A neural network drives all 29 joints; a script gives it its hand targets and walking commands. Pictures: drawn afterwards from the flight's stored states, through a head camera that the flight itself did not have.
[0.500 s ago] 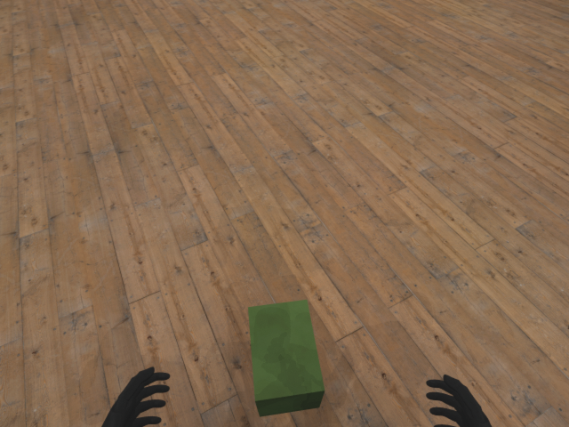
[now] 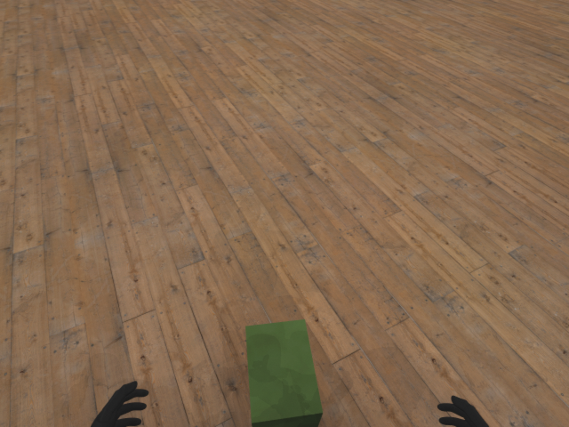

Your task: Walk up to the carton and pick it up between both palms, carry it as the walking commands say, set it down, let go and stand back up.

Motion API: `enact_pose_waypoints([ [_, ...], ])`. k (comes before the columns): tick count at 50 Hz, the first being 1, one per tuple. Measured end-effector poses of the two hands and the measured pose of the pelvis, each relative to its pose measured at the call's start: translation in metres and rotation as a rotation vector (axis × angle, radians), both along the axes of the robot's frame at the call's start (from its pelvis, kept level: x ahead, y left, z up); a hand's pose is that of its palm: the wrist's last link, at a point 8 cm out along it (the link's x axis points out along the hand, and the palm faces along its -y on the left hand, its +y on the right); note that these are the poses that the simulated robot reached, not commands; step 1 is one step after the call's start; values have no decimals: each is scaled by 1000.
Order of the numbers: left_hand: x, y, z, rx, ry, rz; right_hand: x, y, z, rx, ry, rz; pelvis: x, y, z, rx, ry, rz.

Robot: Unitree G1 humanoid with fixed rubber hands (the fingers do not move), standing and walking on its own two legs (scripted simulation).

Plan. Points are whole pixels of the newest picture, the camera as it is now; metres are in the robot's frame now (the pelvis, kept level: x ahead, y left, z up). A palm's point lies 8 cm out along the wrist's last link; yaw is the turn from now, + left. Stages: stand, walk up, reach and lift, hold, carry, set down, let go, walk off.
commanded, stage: stand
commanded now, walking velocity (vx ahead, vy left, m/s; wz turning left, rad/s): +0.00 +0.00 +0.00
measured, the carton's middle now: (280, 378) +0.45 +0.02 -0.67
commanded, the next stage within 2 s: none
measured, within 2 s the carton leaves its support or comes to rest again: neither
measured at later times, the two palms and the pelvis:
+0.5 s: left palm out of the picture +0.13 +0.29 -0.10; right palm out of the picture +0.12 -0.29 -0.08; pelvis +0.01 +0.01 +0.00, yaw +0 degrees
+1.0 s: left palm out of the picture +0.10 +0.30 -0.10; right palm out of the picture +0.09 -0.30 -0.09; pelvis -0.01 +0.00 +0.01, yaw +0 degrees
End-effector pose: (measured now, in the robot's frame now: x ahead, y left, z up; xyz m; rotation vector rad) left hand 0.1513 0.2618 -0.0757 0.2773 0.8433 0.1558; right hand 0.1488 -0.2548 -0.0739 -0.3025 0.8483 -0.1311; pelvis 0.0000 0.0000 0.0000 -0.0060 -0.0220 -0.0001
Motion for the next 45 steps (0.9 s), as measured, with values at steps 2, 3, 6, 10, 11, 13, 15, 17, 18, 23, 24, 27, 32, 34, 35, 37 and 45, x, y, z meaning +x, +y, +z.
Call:
enact_pose_waypoints([
  [2, -4, 8, -4, 15, 20, 1, -4, -11, 0, -29, 21, -14, 1, 1, 0, -1, 9, -2],
  [3, -6, 12, -6, 21, 31, 1, -6, -15, 0, -42, 29, -21, 2, 1, 0, -1, 12, -3],
  [6, -11, 20, -12, 35, 64, 1, -10, -27, 1, -72, 49, -39, 4, 3, 0, -1, 17, -5],
  [10, -14, 25, -17, 47, 95, -2, -14, -34, 1, -93, 70, -55, 7, 4, 1, -1, 18, -7],
  [11, -14, 26, -17, 49, 101, -3, -15, -35, 1, -95, 75, -58, 8, 4, 1, -1, 17, -7],
  [13, -14, 27, -19, 51, 109, -5, -17, -35, 0, -96, 83, -62, 9, 5, 2, -1, 16, -8],
  [15, -14, 27, -19, 53, 115, -7, -18, -35, -2, -95, 92, -64, 10, 5, 2, -1, 14, -8],
  [17, -14, 28, -20, 54, 120, -7, -20, -34, -3, -92, 100, -65, 10, 6, 2, 0, 12, -8],
  [18, -14, 28, -20, 54, 122, -7, -21, -33, -4, -91, 104, -65, 10, 6, 2, 0, 11, -8],
  [23, -16, 30, -20, 58, 133, -3, -25, -32, -7, -85, 121, -67, 10, 6, 3, 1, 7, -8],
  [24, -17, 31, -20, 59, 136, -2, -27, -32, -8, -84, 124, -68, 10, 6, 4, 1, 6, -8],
  [27, -20, 33, -20, 62, 145, 3, -30, -32, -9, -84, 134, -70, 9, 6, 4, 1, 3, -7],
  [32, -28, 36, -20, 67, 161, 11, -36, -35, -10, -87, 148, -73, 6, 6, 5, 2, -2, -6],
  [34, -31, 37, -20, 68, 168, 14, -38, -36, -10, -88, 153, -74, 5, 6, 5, 2, -4, -6],
  [35, -33, 37, -20, 69, 171, 16, -39, -37, -10, -89, 156, -74, 5, 6, 6, 2, -5, -6],
  [37, -36, 38, -20, 70, 178, 19, -41, -38, -10, -90, 161, -75, 3, 6, 6, 2, -7, -6],
  [45, -49, 40, -21, 73, 203, 30, -50, -42, -11, -95, 183, -78, -2, 5, 7, 3, -14, -4],
])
